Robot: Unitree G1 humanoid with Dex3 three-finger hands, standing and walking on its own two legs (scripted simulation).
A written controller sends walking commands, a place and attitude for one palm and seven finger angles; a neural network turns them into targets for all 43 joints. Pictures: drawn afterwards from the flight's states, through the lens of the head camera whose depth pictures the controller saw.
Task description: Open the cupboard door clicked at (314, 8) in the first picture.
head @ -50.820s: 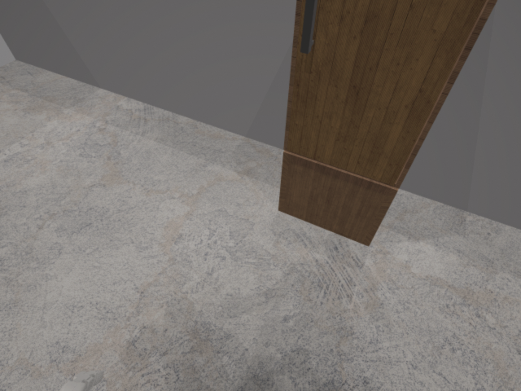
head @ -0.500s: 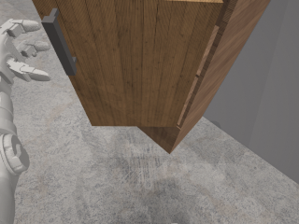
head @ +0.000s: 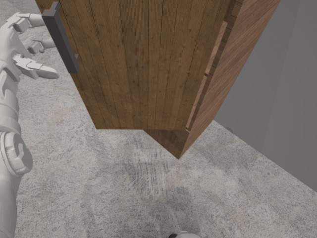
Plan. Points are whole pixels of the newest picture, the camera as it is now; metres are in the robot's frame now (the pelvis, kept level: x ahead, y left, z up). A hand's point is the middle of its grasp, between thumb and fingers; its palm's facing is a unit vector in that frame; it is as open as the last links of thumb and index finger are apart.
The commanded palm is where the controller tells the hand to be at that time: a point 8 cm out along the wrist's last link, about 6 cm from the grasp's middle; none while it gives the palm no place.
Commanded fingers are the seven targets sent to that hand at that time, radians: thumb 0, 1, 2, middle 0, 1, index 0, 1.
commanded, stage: slide the fingers in behind the handle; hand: left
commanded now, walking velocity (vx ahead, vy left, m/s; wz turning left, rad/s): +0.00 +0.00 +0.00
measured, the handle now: (65, 40) +0.56 +0.18 +0.16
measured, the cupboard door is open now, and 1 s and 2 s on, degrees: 43 42 43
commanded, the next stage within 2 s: close the thumb around the handle in 1.42 s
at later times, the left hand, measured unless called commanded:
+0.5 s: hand (54, 51) +0.51 +0.20 +0.16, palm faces -0.06 -1.00 +0.02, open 13.9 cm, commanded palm +0.49 +0.24 +0.16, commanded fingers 0.00 -0.50 0.30 -0.30 -1.20 -0.30 -1.20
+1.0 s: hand (71, 52) +0.51 +0.16 +0.17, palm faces -0.05 -1.00 +0.01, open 14.0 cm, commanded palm +0.48 +0.20 +0.16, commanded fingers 0.00 -0.50 0.30 -0.30 -1.20 -0.30 -1.20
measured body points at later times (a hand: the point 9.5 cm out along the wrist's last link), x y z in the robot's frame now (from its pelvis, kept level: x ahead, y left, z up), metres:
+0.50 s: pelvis +0.00 +0.00 +0.00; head +0.09 +0.00 +0.44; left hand +0.51 +0.25 +0.17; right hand +0.00 -0.27 -0.11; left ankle -0.03 +0.09 -0.72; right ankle +0.00 -0.12 -0.72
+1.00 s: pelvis +0.00 +0.00 +0.00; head +0.07 -0.01 +0.45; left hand +0.50 +0.21 +0.17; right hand +0.01 -0.27 -0.12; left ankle -0.03 +0.09 -0.72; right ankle +0.00 -0.12 -0.72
